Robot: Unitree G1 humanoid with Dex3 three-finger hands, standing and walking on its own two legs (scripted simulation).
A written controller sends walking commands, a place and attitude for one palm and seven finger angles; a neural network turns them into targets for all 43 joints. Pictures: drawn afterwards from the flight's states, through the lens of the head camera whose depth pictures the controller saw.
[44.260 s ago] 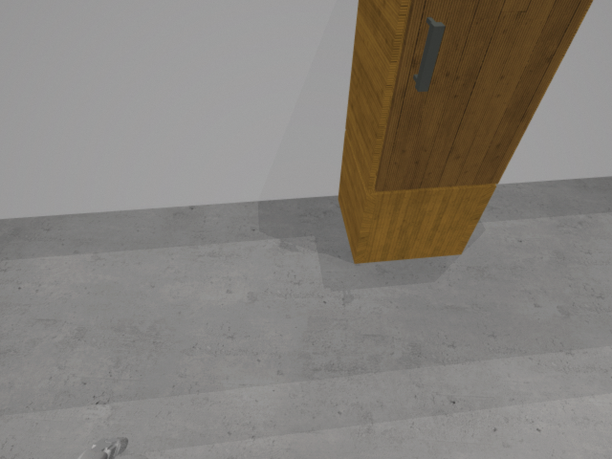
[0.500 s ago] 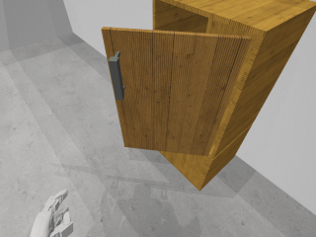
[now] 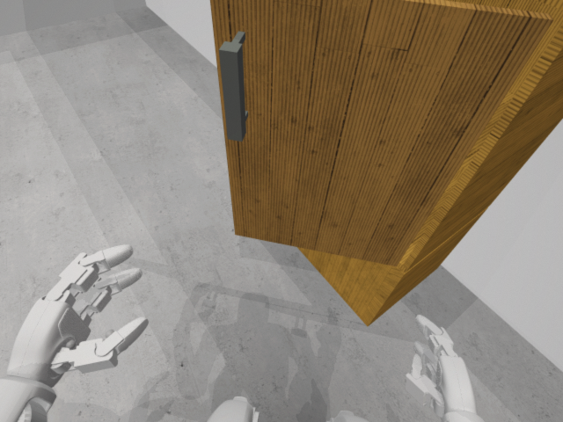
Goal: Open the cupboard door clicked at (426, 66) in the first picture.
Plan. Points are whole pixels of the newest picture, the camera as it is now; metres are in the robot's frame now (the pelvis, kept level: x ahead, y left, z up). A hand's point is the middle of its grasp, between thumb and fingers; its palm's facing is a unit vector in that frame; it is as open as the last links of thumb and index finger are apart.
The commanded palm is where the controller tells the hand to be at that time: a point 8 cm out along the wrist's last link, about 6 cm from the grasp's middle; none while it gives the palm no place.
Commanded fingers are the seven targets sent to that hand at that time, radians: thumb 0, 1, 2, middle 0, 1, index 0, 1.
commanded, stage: raise the hand with hooked fingers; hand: left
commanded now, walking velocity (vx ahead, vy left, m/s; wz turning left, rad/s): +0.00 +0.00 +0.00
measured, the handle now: (238, 88) +0.55 +0.13 +0.18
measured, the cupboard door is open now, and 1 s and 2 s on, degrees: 42 42 42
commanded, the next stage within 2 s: move the hooked fingers beside the handle in 1.48 s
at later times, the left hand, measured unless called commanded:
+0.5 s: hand (86, 269) +0.25 +0.25 +0.13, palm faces -0.05 -1.00 -0.08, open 12.7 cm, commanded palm +0.22 +0.30 +0.14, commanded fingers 0.00 -0.43 0.33 -0.29 -1.15 -0.29 -1.15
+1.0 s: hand (77, 187) +0.31 +0.26 +0.19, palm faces -0.02 -1.00 -0.07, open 14.0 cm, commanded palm +0.28 +0.31 +0.20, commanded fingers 0.00 -0.50 0.30 -0.30 -1.20 -0.30 -1.20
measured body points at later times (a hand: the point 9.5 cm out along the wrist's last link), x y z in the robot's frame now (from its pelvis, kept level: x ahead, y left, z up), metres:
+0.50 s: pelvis +0.02 +0.00 +0.03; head +0.03 +0.01 +0.48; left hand +0.24 +0.31 +0.13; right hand +0.19 -0.24 -0.03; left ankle +0.02 +0.11 -0.67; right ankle +0.02 -0.13 -0.67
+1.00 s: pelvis +0.02 -0.01 +0.05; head +0.02 -0.02 +0.50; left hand +0.30 +0.32 +0.20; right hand +0.18 -0.25 -0.02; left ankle +0.02 +0.11 -0.67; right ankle +0.02 -0.13 -0.67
